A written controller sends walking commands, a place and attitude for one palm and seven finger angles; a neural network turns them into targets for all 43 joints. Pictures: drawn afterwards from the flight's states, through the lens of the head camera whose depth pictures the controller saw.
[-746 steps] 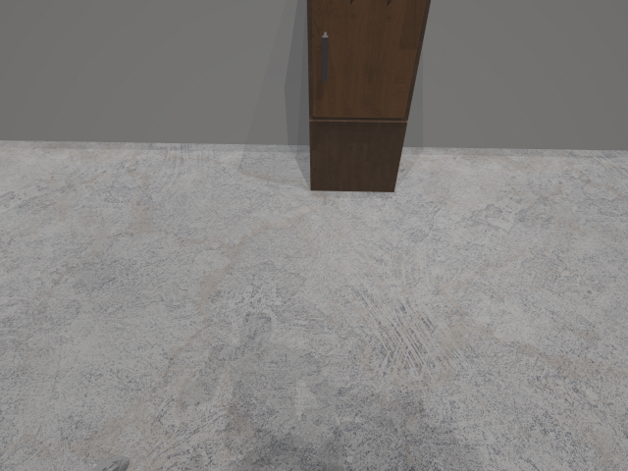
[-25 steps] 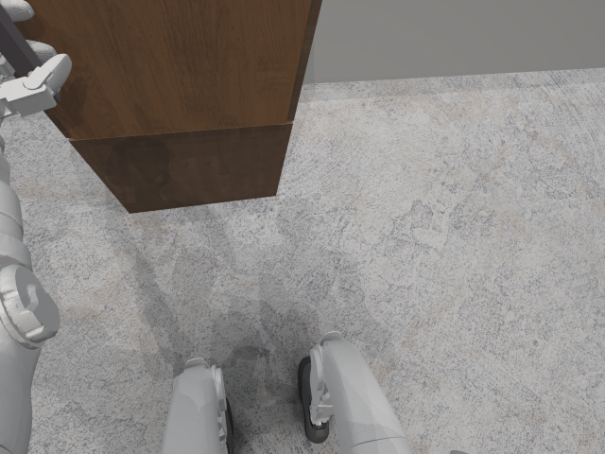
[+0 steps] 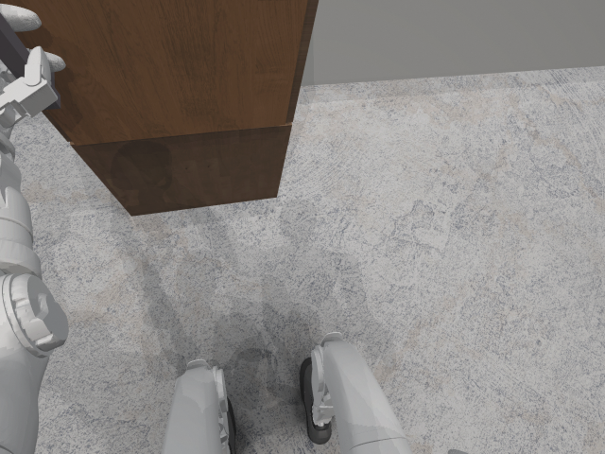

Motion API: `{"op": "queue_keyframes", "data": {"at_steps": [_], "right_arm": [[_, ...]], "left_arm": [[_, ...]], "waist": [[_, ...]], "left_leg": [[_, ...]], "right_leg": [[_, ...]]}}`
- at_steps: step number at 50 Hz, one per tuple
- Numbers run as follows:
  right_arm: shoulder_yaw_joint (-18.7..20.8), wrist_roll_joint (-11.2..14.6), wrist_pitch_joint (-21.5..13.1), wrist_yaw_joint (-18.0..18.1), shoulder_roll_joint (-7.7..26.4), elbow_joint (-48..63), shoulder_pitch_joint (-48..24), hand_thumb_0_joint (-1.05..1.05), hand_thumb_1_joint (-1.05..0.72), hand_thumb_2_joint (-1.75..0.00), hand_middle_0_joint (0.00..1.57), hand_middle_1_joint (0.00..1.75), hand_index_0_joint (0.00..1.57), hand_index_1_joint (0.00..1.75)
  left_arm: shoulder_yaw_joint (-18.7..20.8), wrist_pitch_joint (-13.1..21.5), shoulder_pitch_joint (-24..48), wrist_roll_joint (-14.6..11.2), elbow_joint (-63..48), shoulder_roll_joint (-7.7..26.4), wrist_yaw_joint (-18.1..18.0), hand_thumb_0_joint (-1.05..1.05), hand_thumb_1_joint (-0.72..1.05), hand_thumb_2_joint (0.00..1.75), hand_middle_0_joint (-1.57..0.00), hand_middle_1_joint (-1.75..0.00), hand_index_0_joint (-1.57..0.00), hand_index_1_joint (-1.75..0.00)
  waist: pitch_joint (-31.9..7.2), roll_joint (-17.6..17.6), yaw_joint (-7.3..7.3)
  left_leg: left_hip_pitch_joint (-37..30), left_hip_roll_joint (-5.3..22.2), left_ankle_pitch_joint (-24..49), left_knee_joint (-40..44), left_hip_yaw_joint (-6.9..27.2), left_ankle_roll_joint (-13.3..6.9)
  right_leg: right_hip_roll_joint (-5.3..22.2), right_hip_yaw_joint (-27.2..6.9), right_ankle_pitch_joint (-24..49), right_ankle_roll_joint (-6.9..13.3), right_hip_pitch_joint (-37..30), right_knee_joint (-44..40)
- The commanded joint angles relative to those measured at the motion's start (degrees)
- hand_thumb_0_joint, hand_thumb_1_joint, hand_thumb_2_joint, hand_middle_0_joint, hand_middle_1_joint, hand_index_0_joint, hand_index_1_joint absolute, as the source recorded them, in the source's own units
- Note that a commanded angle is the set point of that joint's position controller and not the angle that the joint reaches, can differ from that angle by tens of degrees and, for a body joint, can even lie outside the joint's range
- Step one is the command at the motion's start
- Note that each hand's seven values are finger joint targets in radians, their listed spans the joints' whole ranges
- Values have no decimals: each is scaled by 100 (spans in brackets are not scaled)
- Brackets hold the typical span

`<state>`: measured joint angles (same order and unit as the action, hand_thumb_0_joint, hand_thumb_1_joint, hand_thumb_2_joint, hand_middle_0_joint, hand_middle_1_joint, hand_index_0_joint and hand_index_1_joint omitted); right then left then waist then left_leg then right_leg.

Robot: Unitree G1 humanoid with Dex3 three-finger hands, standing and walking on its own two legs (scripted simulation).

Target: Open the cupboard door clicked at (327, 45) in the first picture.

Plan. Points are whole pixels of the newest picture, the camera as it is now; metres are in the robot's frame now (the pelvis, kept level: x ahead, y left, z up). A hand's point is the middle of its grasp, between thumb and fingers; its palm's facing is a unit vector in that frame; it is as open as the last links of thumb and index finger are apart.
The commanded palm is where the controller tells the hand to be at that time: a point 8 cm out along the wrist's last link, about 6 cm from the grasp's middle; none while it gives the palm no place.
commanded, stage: pull the door open along its arc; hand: left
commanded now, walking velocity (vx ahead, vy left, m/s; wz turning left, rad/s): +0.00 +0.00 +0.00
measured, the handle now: (16, 41) +0.59 +0.27 +0.05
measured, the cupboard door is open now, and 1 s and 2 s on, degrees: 1 49 48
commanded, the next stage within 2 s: open thumb and fingers to let go in 0.80 s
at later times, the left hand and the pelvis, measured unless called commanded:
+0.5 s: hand (110, 183) +0.42 +0.16 +0.05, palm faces +0.45 -0.89 +0.05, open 5.9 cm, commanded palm +0.35 +0.19 +0.04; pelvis +0.04 +0.00 +0.04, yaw +2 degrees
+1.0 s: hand (221, 254) +0.34 +0.06 +0.05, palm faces +0.45 -0.89 -0.06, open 6.0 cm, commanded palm +0.29 +0.10 +0.04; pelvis +0.03 -0.04 +0.03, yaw +5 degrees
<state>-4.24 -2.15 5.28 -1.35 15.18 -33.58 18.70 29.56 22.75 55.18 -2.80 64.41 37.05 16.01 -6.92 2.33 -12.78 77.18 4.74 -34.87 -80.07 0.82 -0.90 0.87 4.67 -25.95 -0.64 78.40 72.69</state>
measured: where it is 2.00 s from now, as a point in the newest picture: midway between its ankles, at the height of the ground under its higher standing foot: (272, 434)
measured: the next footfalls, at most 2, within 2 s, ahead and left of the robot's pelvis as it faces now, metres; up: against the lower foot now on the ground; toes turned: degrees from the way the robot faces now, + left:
none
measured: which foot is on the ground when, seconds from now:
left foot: down 0.00-1.00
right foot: down 0.00-1.00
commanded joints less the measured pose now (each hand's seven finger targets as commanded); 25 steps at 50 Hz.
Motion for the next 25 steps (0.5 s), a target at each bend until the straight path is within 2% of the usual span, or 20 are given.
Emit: {"op": "queue_keyframes", "data": {"at_steps": [1, 3, 5, 8, 10, 11, 12, 13, 14, 15, 16, 18, 21, 22, 23, 24, 25], "right_arm": [[487, 48, -17, 14, 1113, 316, 1066, 0, -90, -90, 20, 30, 20, 30], [512, 102, -29, -1, 1074, 382, 970, 0, -90, -90, 20, 30, 20, 30], [551, 132, -56, -21, 1047, 444, 903, 0, -90, -90, 20, 30, 20, 30], [618, 182, -106, -58, 982, 541, 765, 0, -90, -90, 20, 30, 20, 30], [655, 210, -153, -64, 943, 539, 707, 0, -90, -90, 20, 30, 20, 30], [681, 215, -177, -74, 923, 590, 670, 0, -90, -90, 20, 30, 20, 30], [691, 227, -204, -86, 892, 607, 609, 0, -90, -90, 20, 30, 20, 30], [707, 231, -233, -84, 869, 610, 566, 0, -90, -90, 20, 30, 20, 30], [735, 165, -278, -57, 768, 747, 496, 0, -90, -90, 20, 30, 20, 30], [718, 135, -330, -134, 683, 730, 416, 0, -90, -90, 20, 30, 20, 30], [738, 107, -358, -176, 661, 699, 403, 0, -90, -90, 20, 30, 20, 30], [779, 13, -389, -261, 609, 727, 332, 0, -90, -90, 20, 30, 20, 30], [796, -105, -387, -336, 503, 733, 168, 0, -90, -90, 20, 30, 20, 30], [808, -150, -391, -355, 476, 755, 107, 0, -90, -90, 20, 30, 20, 30], [819, -184, -396, -358, 443, 742, 49, 0, -90, -90, 20, 30, 20, 30], [834, -226, -401, -350, 438, 750, 35, 0, -90, -90, 20, 30, 20, 30], [841, -235, -396, -346, 395, 715, -18, 0, -90, -90, 20, 30, 20, 30]], "left_arm": [[123, 405, 1079, -241, -1563, 1280, 102, 0, 90, 90, -40, -135, -40, -135], [25, 349, 508, -324, -1677, 1031, 102, 0, 90, 90, -40, -135, -40, -135], [-54, 370, 14, -426, -2050, 796, 98, 0, 90, 90, -40, -135, -40, -135], [-274, 373, -799, -578, -2573, 285, 22, 0, 90, 90, -40, -135, -40, -135], [-480, 416, -1183, -646, -2822, -65, -63, 0, 90, 90, -40, -135, -40, -135], [-523, 451, -1444, -684, -3059, -205, -123, 0, 90, 90, -40, -135, -40, -135], [-661, 467, -1718, -692, -3120, -410, -172, 0, 90, 90, -40, -135, -40, -135], [-798, 511, -1796, -718, -3340, -596, -231, 0, 90, 90, -40, -135, -40, -135], [-55, 566, -2048, -1111, -3776, -829, -1100, 0, 90, 90, -40, -135, -40, -135], [-646, 584, -2489, -1011, -3780, -1551, -1565, 0, 90, 90, -40, -135, -40, -135], [-796, 627, -2697, -951, -3912, -1852, -1987, 0, 90, 90, -40, -135, -40, -135], [-1074, 794, -2987, -676, -4449, -2215, -2771, 0, 90, 90, -40, -135, -40, -135], [-1663, 881, -3313, -140, -4635, -2956, -3862, 0, 90, 90, -40, -135, -40, -135], [-1831, 901, -3394, 63, -4706, -3176, -4211, 0, 90, 90, -40, -135, -40, -135], [-2004, 920, -3451, 266, -4739, -3335, -4509, 0, 90, 90, -40, -135, -40, -135], [-2192, 926, -3634, 502, -4732, -3401, -4676, 0, 90, 90, -40, -135, -40, -135], [-2458, 950, -3682, 722, -4733, -3563, -4773, 0, 90, 90, -40, -135, -40, -135]], "waist": [[-3696, 878, 276], [-3508, 743, 362], [-3555, 806, 469], [-3411, 597, 575], [-3226, 531, 579], [-3256, 519, 650], [-3128, 540, 681], [-3072, 454, 659], [-2997, 737, 1024], [-2960, 763, 921], [-2822, 361, 886], [-2954, 402, 982], [-2699, 185, 955], [-2742, 112, 994], [-2734, -10, 974], [-2708, -183, 969], [-2691, -187, 946]], "left_leg": [[-2591, -250, 2959, 1152, 335, -25], [-2451, -279, 2806, 1253, 238, -39], [-2624, -294, 2954, 1357, 205, -19], [-2753, -307, 3101, 1514, 159, 0], [-2884, -303, 3248, 1592, 139, 19], [-2915, -316, 3333, 1631, 110, 29], [-2939, -321, 3330, 1670, 87, 48], [-2993, -309, 3392, 1692, 87, 57], [-3024, -299, 3687, 1772, 80, 147], [-3123, -289, 3737, 1772, 29, 210], [-3061, -242, 3832, 1801, 60, 263], [-3113, -267, 3938, 1825, -25, 301], [-3032, -273, 3788, 1853, -45, 317], [-2978, -305, 3703, 1852, -52, 305], [-2973, -312, 3611, 1859, -53, 300], [-2900, -330, 3528, 1832, -40, 273], [-2945, -338, 3435, 1863, -53, 268]], "right_leg": [[-278, -169, 1733, 144, -2449, -719], [-279, -206, 1750, 136, -2662, -826], [-268, -192, 1876, 146, -2792, -861], [-260, -161, 1981, 140, -2952, -972], [-255, -136, 2042, 138, -2949, -1018], [-245, -137, 2109, 135, -3057, -1032], [-238, -130, 2062, 143, -3030, -1057], [-231, -115, 2101, 137, -3046, -1057], [-199, -41, 2133, 165, -3017, -1025], [-205, -31, 2078, 151, -2946, -1034], [-198, 22, 2117, 155, -2987, -1001], [-181, -18, 2326, 193, -3246, -996], [-174, 2, 2381, 231, -3301, -975], [-165, -6, 2403, 245, -3387, -957], [-159, -9, 2437, 253, -3440, -973], [-166, -23, 2475, 264, -3487, -975], [-146, -37, 2462, 257, -3497, -990]]}}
